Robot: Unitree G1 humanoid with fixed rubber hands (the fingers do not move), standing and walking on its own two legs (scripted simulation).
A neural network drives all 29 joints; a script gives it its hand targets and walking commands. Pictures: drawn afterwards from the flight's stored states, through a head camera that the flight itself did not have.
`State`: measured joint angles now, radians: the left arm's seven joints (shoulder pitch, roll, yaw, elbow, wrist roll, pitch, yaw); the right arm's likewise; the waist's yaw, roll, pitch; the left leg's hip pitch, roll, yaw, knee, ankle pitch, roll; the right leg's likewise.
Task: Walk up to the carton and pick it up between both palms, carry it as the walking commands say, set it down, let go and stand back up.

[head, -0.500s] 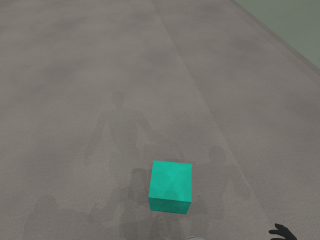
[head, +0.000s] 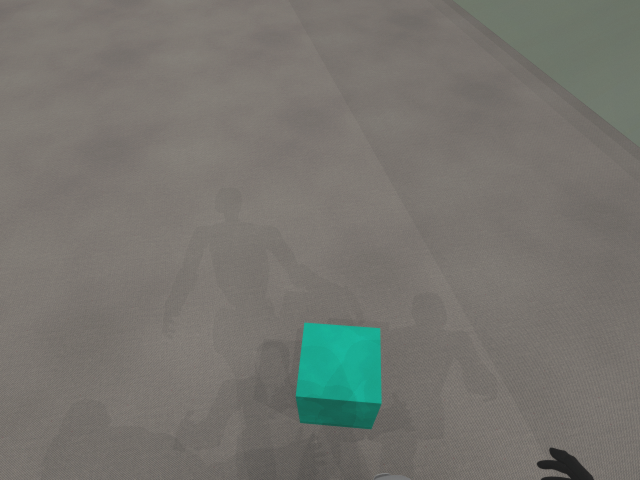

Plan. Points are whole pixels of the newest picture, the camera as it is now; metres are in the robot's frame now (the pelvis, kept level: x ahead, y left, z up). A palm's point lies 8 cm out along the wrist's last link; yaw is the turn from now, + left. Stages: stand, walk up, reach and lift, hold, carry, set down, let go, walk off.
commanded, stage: walk up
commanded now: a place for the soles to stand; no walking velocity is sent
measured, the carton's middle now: (338, 377) +0.47 -0.04 -0.63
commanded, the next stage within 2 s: none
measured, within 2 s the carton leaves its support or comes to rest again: neither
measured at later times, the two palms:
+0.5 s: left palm out of the picture +0.09 +0.31 -0.10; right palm out of the picture +0.11 -0.33 -0.09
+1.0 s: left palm out of the picture +0.09 +0.31 -0.10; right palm out of the picture +0.11 -0.33 -0.10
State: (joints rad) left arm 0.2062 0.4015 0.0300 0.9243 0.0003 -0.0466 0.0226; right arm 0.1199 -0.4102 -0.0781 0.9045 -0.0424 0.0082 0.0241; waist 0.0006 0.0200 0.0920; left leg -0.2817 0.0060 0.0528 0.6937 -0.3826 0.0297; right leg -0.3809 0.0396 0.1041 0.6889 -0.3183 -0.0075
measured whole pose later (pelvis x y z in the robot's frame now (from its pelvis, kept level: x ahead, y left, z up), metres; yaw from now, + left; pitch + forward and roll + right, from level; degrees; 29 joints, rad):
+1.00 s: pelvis +0.00 -0.01 +0.00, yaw -1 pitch -1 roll +0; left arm 0.19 0.40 0.03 0.92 0.00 -0.05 0.02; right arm 0.10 -0.41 -0.08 0.92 -0.04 0.02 0.02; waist 0.00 0.02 0.09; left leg -0.28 0.02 0.06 0.69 -0.39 0.02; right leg -0.37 0.04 0.10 0.67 -0.27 0.00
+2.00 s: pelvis +0.00 -0.01 +0.00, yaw -2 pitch -2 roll +0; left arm 0.20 0.39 0.03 0.92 0.00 -0.05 0.02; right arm 0.11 -0.41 -0.08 0.92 -0.04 0.01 0.02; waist 0.00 0.02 0.09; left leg -0.28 0.02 0.06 0.69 -0.39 0.02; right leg -0.37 0.04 0.10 0.67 -0.27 0.01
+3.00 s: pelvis +0.00 -0.01 +0.00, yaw -2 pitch -2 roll +0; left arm 0.19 0.40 0.03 0.92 0.00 -0.05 0.02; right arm 0.11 -0.41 -0.08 0.93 -0.04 0.02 0.02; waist 0.00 0.02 0.09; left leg -0.27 0.02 0.06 0.69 -0.39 0.02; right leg -0.37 0.05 0.11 0.67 -0.26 0.01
